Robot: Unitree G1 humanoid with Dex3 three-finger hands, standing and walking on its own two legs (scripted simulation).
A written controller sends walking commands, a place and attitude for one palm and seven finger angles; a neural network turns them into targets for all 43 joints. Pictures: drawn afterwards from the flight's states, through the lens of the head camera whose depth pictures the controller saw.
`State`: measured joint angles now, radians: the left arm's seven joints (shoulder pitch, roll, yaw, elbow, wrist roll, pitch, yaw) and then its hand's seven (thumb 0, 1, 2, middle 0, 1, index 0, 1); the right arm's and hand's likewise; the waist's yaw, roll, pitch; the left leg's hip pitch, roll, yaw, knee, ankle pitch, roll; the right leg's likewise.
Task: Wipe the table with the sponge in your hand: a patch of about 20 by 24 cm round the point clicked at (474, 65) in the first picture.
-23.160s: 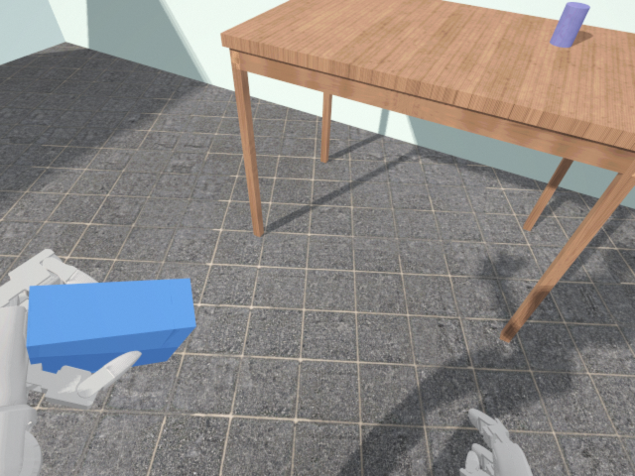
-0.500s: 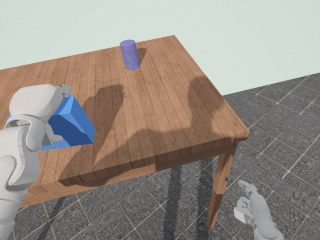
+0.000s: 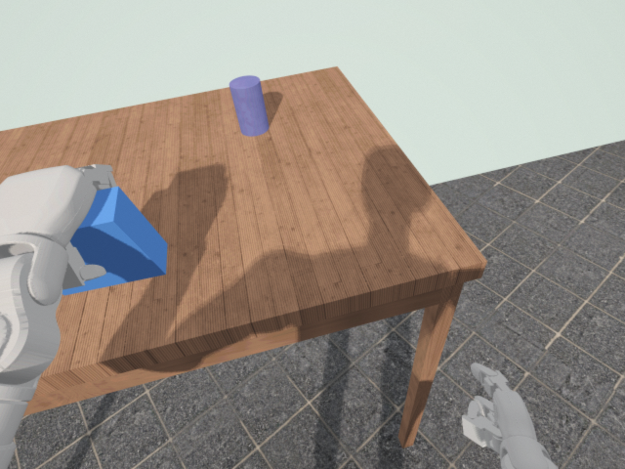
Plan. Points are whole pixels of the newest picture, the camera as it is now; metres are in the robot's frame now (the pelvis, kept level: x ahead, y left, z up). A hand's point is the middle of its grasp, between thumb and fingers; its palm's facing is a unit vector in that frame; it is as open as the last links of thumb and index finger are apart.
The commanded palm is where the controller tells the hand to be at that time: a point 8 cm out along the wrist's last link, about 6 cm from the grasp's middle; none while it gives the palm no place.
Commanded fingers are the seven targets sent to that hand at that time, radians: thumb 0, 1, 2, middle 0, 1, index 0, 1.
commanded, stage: lower the sponge onto the table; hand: left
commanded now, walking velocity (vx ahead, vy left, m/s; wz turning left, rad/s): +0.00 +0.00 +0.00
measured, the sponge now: (99, 253) +0.28 +0.32 +0.16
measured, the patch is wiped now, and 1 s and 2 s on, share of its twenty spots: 0.00 0.25 0.45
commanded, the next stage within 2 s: wipe forward along the first lane in 0.32 s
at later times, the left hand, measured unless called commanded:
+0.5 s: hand (59, 249) +0.26 +0.34 +0.19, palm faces +0.15 +0.00 -0.99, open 9.3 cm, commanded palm +0.23 +0.32 +0.24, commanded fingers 0.00 0.10 1.30 -1.20 -1.60 -1.20 -1.60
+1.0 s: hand (89, 230) +0.31 +0.35 +0.16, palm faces +0.00 +0.01 -1.00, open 9.3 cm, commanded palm +0.29 +0.34 +0.22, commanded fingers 0.00 0.10 1.30 -1.20 -1.60 -1.20 -1.60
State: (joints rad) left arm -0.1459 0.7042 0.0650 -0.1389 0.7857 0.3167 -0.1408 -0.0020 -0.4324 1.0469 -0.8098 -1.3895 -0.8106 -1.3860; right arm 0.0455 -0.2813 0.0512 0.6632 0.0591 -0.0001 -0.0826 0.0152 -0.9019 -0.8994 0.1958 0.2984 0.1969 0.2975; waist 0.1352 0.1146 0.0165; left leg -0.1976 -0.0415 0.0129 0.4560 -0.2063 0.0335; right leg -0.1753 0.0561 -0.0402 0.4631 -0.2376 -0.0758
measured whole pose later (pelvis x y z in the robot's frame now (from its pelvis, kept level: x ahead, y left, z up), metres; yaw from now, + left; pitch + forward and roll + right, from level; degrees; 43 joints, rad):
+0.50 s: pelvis +0.00 +0.01 +0.00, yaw +1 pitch -3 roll +0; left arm -0.14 0.66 0.04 -0.09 0.83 0.43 -0.14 0.00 -0.43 1.05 -0.81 -1.39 -0.81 -1.39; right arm 0.01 -0.27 0.07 0.66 0.07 0.03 -0.07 0.01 -0.90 -0.90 0.20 0.30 0.20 0.30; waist 0.14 0.12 0.00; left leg -0.20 -0.05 0.01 0.43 -0.18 0.05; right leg -0.17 0.04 -0.05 0.44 -0.22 -0.06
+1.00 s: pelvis +0.00 +0.01 +0.00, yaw +2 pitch -1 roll +0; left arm -0.34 0.66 0.01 0.22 0.89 0.28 -0.17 0.00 -0.44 1.06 -0.81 -1.39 -0.81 -1.38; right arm 0.11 -0.30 0.05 0.68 0.07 0.02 -0.08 0.01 -0.90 -0.90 0.20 0.30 0.20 0.30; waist 0.09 0.11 0.01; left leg -0.23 -0.06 -0.01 0.43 -0.18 0.06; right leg -0.19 0.04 -0.06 0.42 -0.22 -0.06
